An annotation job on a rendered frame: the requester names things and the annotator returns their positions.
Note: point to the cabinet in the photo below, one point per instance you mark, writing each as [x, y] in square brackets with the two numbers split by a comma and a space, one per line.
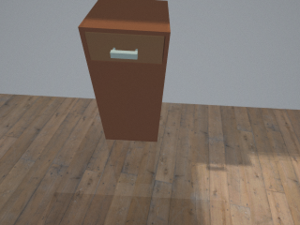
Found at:
[128, 94]

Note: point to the handle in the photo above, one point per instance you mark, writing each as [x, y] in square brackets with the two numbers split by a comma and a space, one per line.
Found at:
[118, 54]

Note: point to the drawer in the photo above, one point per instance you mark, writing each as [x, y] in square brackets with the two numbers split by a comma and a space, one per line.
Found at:
[150, 48]

